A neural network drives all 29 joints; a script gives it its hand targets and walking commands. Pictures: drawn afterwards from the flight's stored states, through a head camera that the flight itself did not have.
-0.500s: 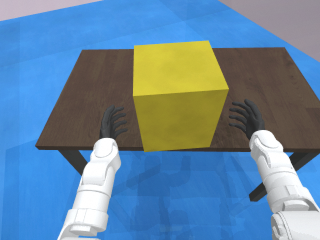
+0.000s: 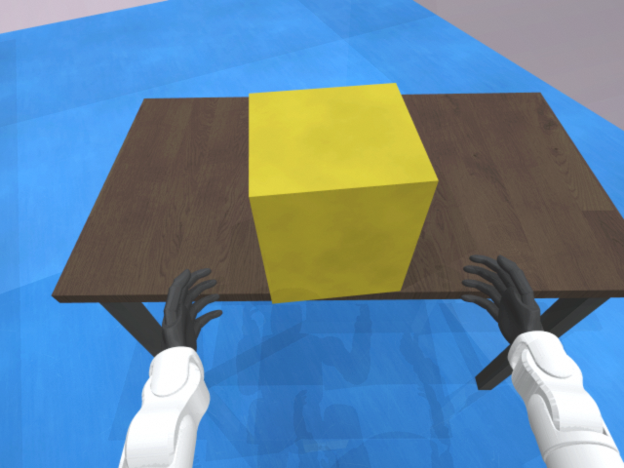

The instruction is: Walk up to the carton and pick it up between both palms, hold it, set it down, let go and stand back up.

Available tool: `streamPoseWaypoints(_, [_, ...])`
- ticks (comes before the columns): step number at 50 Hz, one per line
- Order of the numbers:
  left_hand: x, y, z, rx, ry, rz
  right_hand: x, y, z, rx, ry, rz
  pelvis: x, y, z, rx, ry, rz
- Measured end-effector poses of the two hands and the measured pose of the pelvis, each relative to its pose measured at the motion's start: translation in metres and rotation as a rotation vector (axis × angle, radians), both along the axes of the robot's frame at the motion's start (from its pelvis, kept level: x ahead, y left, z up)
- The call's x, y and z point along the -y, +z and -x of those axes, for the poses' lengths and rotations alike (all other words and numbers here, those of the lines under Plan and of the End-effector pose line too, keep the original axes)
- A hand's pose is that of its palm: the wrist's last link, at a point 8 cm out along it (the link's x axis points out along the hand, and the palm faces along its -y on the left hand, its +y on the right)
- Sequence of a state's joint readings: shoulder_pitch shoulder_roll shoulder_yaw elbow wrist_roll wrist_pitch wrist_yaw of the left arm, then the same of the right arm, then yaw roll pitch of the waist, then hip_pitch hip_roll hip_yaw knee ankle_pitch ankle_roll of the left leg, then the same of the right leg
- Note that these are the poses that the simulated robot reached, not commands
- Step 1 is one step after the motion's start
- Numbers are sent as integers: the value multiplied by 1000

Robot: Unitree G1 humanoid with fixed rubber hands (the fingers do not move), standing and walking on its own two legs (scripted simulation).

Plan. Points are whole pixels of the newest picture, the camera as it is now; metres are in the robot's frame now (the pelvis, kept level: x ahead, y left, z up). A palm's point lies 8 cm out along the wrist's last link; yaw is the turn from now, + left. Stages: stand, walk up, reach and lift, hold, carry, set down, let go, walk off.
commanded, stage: set down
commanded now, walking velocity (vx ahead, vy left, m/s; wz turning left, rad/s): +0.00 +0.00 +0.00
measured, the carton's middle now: (330, 199) +0.49 +0.03 +0.04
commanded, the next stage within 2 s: none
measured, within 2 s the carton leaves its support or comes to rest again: neither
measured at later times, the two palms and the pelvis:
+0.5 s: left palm (177, 386) +0.21 +0.19 +0.03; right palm (545, 386) +0.25 -0.23 +0.01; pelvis +0.00 +0.00 +0.00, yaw +0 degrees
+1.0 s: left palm (180, 388) +0.22 +0.20 +0.00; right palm (535, 395) +0.25 -0.23 -0.01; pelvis +0.03 +0.00 +0.00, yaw +0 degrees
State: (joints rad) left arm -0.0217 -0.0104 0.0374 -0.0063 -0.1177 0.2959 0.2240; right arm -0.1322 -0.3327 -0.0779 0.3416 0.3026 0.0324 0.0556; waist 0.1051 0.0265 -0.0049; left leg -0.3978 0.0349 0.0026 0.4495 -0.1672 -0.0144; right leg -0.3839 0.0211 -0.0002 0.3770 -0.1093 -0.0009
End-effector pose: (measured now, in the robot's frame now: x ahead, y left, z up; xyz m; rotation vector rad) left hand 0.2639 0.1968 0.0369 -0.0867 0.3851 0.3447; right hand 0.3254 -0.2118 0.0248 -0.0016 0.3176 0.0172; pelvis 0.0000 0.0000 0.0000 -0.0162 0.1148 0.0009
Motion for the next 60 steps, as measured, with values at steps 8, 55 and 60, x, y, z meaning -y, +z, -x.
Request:
streamPoseWaypoints(8, [4, 6, 13, 39, -11, -1, 7, 1, 24, 15, -7, -9, 0, 1, 0, 33, 1, 0])
streamPoseWaypoints(55, [-4, -47, 55, -186, -45, 10, 19, -44, 89, -200, -28, 80, -3, 3, -33, 69, 0, 3])
streamPoseWaypoints(60, [-8, -55, 60, -199, -53, 2, 17, -47, 95, -198, -23, 84, -3, 3, -35, 68, 0, 3])
